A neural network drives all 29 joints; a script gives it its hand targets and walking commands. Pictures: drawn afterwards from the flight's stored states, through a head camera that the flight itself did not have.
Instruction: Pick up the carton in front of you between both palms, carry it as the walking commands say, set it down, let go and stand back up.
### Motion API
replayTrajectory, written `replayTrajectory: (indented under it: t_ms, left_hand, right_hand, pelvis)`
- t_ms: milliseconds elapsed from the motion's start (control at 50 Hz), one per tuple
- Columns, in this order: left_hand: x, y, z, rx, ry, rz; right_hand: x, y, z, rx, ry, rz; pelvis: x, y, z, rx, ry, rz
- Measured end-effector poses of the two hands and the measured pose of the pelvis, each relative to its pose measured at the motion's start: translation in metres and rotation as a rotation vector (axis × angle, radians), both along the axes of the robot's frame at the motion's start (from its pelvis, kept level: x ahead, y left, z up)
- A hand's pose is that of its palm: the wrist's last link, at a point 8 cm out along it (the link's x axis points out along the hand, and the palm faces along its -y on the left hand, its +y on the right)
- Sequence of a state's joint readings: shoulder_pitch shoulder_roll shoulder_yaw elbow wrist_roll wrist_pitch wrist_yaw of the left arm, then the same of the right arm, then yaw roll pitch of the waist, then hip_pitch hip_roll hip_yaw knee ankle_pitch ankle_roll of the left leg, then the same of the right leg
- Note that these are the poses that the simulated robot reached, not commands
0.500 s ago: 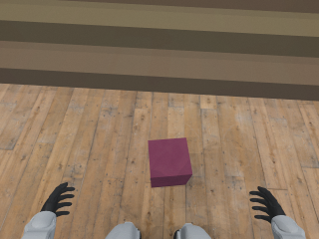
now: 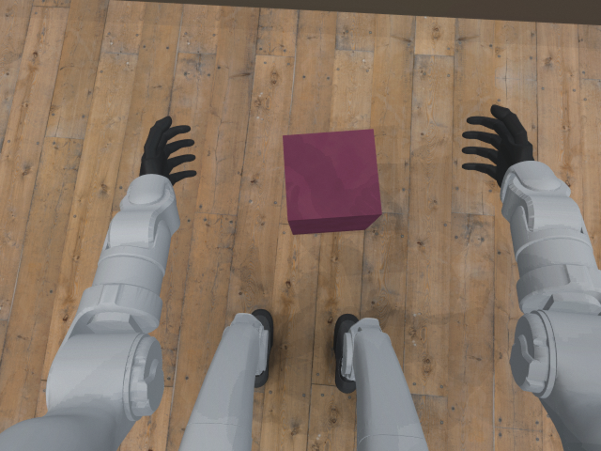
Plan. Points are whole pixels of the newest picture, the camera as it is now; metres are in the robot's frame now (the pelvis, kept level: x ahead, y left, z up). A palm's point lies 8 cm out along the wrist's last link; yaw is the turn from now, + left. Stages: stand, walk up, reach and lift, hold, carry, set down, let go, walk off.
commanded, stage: reach and lift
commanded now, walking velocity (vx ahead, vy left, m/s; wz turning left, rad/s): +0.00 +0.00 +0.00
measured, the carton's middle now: (328, 188) +0.55 -0.03 -0.56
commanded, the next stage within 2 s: none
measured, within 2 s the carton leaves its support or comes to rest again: neither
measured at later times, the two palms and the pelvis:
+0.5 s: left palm (218, 133) +0.53 +0.16 -0.18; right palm (456, 111) +0.57 -0.21 -0.17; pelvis +0.02 -0.01 -0.03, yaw +1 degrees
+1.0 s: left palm (243, 176) +0.52 +0.16 -0.41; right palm (414, 172) +0.55 -0.21 -0.41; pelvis -0.03 +0.02 -0.25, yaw +2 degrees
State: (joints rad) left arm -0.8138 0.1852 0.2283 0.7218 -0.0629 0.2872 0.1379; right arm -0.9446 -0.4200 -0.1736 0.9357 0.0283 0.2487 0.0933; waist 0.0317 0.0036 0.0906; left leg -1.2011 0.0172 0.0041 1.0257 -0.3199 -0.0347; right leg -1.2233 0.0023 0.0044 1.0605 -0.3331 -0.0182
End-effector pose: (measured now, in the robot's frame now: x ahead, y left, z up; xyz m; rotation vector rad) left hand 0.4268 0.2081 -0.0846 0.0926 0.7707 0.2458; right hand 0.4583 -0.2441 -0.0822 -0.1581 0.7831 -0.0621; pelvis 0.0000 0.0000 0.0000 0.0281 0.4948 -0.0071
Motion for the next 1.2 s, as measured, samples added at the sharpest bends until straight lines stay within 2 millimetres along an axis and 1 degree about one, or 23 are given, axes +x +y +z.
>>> replayTrajectory:
  t_ms: [120,240,320,380,440,500,560,620,720,820,880,940,1000,1060,1200]
  left_hand:
    - [0.044,-0.019,-0.01,-0.026,-0.052,0.02]
    - [0.085,-0.036,-0.024,-0.048,-0.099,0.024]
    - [0.103,-0.044,-0.039,-0.05,-0.121,0.021]
    - [0.109,-0.046,-0.052,-0.047,-0.126,0.018]
    - [0.108,-0.047,-0.071,-0.046,-0.118,0.018]
    - [0.103,-0.046,-0.094,-0.05,-0.099,0.019]
    - [0.098,-0.048,-0.122,-0.057,-0.081,0.016]
    - [0.097,-0.05,-0.153,-0.064,-0.072,0.01]
    - [0.101,-0.052,-0.206,-0.061,-0.078,-0.012]
    - [0.1,-0.05,-0.256,-0.054,-0.081,-0.023]
    - [0.099,-0.048,-0.282,-0.055,-0.08,-0.021]
    - [0.098,-0.047,-0.303,-0.058,-0.075,-0.018]
    - [0.097,-0.046,-0.322,-0.063,-0.065,-0.016]
    - [0.096,-0.046,-0.34,-0.068,-0.051,-0.015]
    - [0.094,-0.047,-0.386,-0.084,-0.024,-0.019]
  right_hand:
    - [0.048,0.01,-0.008,0.034,-0.042,0.008]
    - [0.092,0.019,-0.02,0.065,-0.089,0.017]
    - [0.111,0.023,-0.035,0.074,-0.115,0.021]
    - [0.118,0.025,-0.049,0.075,-0.122,0.021]
    - [0.119,0.028,-0.066,0.077,-0.116,0.019]
    - [0.116,0.033,-0.088,0.079,-0.1,0.01]
    - [0.108,0.035,-0.116,0.079,-0.08,-0.011]
    - [0.1,0.034,-0.148,0.074,-0.068,-0.039]
    - [0.092,0.027,-0.206,0.057,-0.075,-0.064]
    - [0.088,0.021,-0.26,0.043,-0.088,-0.063]
    - [0.088,0.022,-0.287,0.047,-0.096,-0.058]
    - [0.09,0.026,-0.309,0.055,-0.101,-0.051]
    - [0.092,0.032,-0.328,0.063,-0.093,-0.042]
    - [0.093,0.036,-0.347,0.069,-0.077,-0.034]
    - [0.092,0.041,-0.392,0.068,-0.046,-0.021]
  pelvis:
    - [-0.014,-0.005,-0.013,0.008,0.085,-0.001]
    - [-0.014,-0.007,-0.021,0.014,0.17,-0.003]
    - [-0.006,-0.008,-0.022,0.017,0.219,-0.005]
    - [0.002,-0.008,-0.022,0.02,0.255,-0.005]
    - [0.011,-0.008,-0.026,0.024,0.296,-0.005]
    - [0.017,-0.006,-0.035,0.029,0.341,-0.01]
    - [0.02,-0.002,-0.051,0.031,0.385,-0.011]
    - [0.02,0.003,-0.076,0.031,0.419,-0.011]
    - [0.01,0.012,-0.126,0.031,0.429,-0.012]
    - [-0.006,0.017,-0.179,0.038,0.378,-0.009]
    - [-0.017,0.018,-0.209,0.042,0.331,-0.005]
    - [-0.026,0.017,-0.234,0.045,0.281,-0.001]
    - [-0.033,0.015,-0.254,0.045,0.237,0.004]
    - [-0.038,0.013,-0.269,0.045,0.204,0.007]
    - [-0.041,0.008,-0.293,0.041,0.145,0.017]
